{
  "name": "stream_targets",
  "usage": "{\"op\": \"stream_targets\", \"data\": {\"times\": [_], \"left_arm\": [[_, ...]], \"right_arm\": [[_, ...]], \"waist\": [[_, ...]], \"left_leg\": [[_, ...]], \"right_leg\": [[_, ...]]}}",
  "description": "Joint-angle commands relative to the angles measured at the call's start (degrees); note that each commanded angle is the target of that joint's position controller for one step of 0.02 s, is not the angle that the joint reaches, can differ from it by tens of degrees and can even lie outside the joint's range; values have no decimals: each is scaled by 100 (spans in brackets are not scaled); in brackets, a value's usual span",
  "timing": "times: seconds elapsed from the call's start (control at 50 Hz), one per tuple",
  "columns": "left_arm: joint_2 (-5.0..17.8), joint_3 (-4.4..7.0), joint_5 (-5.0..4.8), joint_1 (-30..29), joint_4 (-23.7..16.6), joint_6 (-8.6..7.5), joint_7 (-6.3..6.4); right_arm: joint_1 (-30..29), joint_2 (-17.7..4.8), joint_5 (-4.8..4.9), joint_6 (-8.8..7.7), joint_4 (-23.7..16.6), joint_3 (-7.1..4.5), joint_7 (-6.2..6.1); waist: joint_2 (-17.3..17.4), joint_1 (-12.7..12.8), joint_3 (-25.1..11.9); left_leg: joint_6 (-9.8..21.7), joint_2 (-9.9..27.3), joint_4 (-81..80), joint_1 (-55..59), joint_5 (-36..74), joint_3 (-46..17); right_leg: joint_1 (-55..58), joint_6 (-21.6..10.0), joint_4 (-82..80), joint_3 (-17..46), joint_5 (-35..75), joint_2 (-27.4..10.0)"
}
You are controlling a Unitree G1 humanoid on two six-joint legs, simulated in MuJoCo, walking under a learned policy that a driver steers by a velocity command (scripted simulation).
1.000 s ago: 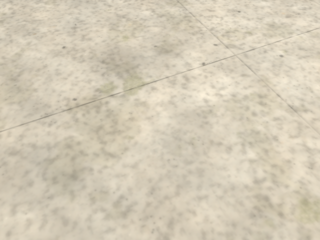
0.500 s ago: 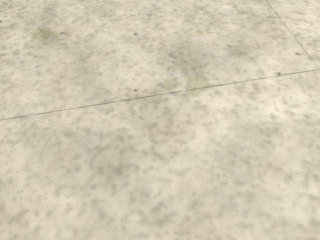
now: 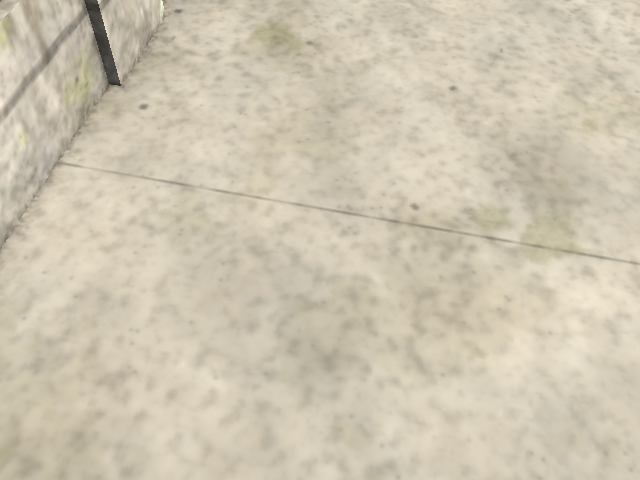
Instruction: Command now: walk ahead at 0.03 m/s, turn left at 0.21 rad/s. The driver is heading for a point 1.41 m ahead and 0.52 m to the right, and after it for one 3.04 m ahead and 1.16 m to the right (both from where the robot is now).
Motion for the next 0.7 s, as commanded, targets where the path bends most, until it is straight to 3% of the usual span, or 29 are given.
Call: {"op": "stream_targets", "data": {"times": [0.02, 0.06, 0.08, 0.12, 0.18, 0.22, 0.24, 0.26, 0.28, 0.3, 0.32, 0.34, 0.36, 0.4, 0.52, 0.66, 0.7], "left_arm": [[418, 93, -35, 326, -207, -23, -3], [276, 24, -79, 385, -118, -19, -71], [247, 0, -115, 402, -83, -14, -111], [487, 56, -175, 312, -173, -14, -165], [549, 82, -218, 547, -219, -75, -196], [415, 55, -223, 866, -179, -147, -204], [486, 71, -200, 901, -212, -188, -200], [835, 154, -112, 1038, -259, -233, -192], [1534, 353, -113, 1039, -330, -243, -215], [1489, 408, -130, 1620, -200, -233, -261], [1369, 404, -171, 1705, -184, -218, -257], [1239, 398, -189, 1411, -239, -162, -230], [1164, 392, -201, 1176, -321, -100, -203], [1103, 407, -224, 1135, -413, -50, -200], [1349, 538, -219, 1623, -391, -14, -136], [1571, 601, -137, 1404, -543, 20, -163], [1550, 603, -80, 1165, -651, 33, -231]], "right_arm": [[353, -408, -58, -95, -249, -16, -28], [274, -154, -122, -126, -202, 143, -51], [248, -172, -166, -133, -175, 181, -59], [200, -549, -209, -115, -172, 122, -84], [217, -745, -98, -113, -154, 87, -170], [124, -777, -9, -119, -155, 77, -246], [123, -774, 0, -132, -167, 67, -275], [24, -654, -2, -147, -302, 81, -282], [-232, -462, 11, -151, -589, 122, -265], [-516, -522, -94, -122, -685, 135, -257], [-413, -512, -114, -103, -641, 140, -205], [-407, -469, -68, -82, -591, 145, -163], [-437, -491, -47, -66, -618, 143, -128], [-472, -502, -91, -33, -646, 164, -62], [-966, -551, -48, -5, -890, 251, -46], [-1190, -753, 23, -111, -983, 293, -75], [-1041, -773, 8, -156, -957, 309, -44]], "waist": [[640, -22, -786], [598, -7, -767], [636, -21, -690], [721, -36, -460], [507, 65, -455], [426, 268, -553], [358, 291, -571], [-148, 286, -617], [-1022, 222, -260], [-1042, 550, -281], [-506, 455, -353], [-209, 307, -289], [-202, 211, -284], [-327, 248, -561], [-509, 549, -667], [-680, 576, -614], [-630, 475, -729]], "left_leg": [[189, 1832, -815, 976, 487, -1462], [196, 1835, -922, 773, 299, -1180], [237, 1826, -978, 584, 57, -1041], [466, 1951, -884, 588, -42, -1061], [646, 2287, -401, 1083, 1214, -1064], [475, 2226, 63, 1200, 1907, -776], [251, 2076, 327, 1052, 1664, -608], [-41, 1670, 1092, 558, 926, -219], [-466, 649, 1865, -881, -1095, 664], [-631, 458, 2946, -1615, -2841, 677], [-703, 633, 3603, -1726, -2721, 423], [-784, 768, 3808, -1778, -2316, 316], [-844, 854, 3791, -1849, -2016, 284], [-955, 860, 3838, -1819, -1690, 392], [-1045, 822, 3005, -2038, -1483, 269], [-882, 617, 2019, -1198, -1405, 97], [-849, 602, 1432, -244, -1586, 70]], "right_leg": [[165, -119, -213, -195, 81, -28], [836, -207, -801, -251, -68, -14], [1210, -251, -1057, -321, -222, 82], [1322, -358, -1235, -467, -704, 316], [1413, -503, -1739, -551, -988, 480], [1898, -591, -2756, -597, -418, 582], [2188, -675, -3262, -229, 91, 489], [2545, -886, -3609, 773, 782, -139], [2950, -1540, -3467, 2354, 3308, -1285], [3259, -2185, -3588, 2945, 4462, -1752], [3330, -2238, -3524, 2612, 4295, -1488], [3211, -1994, -3488, 2201, 3847, -1080], [3179, -1736, -3486, 1981, 3567, -778], [3338, -1531, -3398, 1791, 3679, -424], [3666, -1342, -3272, 2397, 3185, -209], [3117, -1270, -3111, 3125, 2912, -22], [2376, -1249, -3439, 3405, 144, 189]]}}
